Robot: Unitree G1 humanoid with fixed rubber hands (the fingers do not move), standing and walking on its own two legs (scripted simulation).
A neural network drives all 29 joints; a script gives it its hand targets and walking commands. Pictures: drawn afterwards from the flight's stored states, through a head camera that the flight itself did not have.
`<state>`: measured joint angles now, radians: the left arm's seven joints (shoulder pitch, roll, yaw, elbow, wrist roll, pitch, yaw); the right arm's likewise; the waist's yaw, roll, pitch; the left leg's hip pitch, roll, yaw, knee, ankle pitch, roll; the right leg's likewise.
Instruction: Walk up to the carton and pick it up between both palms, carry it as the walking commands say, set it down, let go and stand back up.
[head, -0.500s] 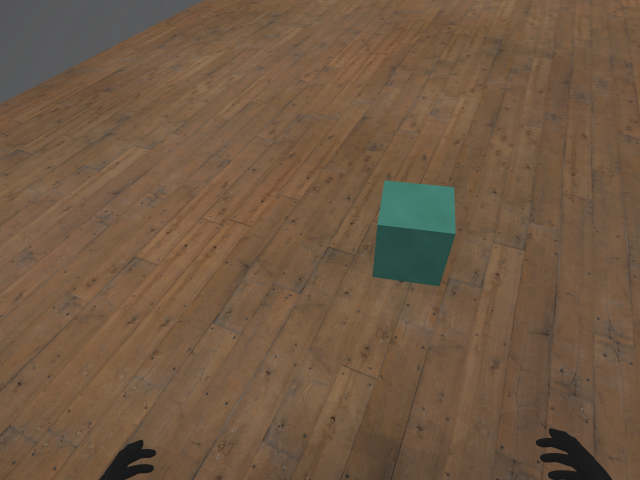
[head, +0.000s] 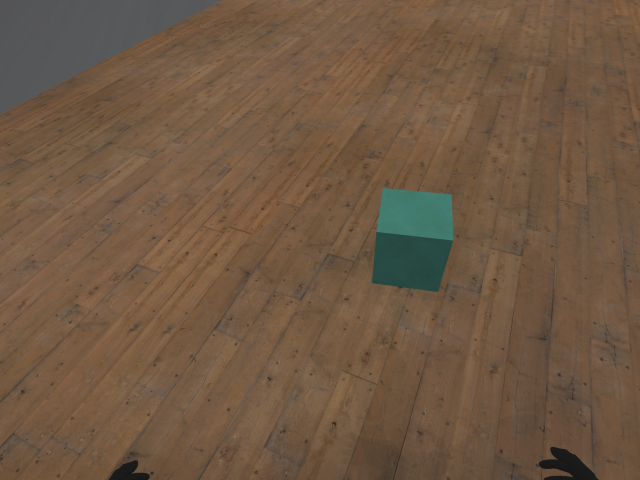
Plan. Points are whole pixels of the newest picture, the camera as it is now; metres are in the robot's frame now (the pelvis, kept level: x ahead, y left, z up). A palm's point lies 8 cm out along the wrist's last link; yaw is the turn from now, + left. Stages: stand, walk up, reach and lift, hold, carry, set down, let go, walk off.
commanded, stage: stand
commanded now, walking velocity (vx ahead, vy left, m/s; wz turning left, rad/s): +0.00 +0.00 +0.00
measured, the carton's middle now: (410, 240) +1.08 -0.32 -0.63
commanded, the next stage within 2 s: walk up in 0.64 s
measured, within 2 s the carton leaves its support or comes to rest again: neither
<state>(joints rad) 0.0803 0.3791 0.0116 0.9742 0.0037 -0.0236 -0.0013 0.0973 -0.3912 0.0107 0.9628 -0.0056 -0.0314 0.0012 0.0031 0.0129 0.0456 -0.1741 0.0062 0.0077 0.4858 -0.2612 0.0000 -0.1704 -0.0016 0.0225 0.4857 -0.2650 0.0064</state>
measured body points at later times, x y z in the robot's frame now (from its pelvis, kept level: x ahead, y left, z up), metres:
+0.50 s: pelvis -0.01 +0.00 +0.01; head -0.01 +0.00 +0.46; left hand +0.10 +0.32 -0.11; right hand +0.10 -0.31 -0.11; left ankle +0.00 +0.12 -0.74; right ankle +0.00 -0.13 -0.74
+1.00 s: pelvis +0.02 -0.02 +0.00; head +0.01 -0.03 +0.45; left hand +0.14 +0.27 -0.11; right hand +0.05 -0.34 -0.12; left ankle +0.00 +0.12 -0.74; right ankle +0.02 -0.15 -0.68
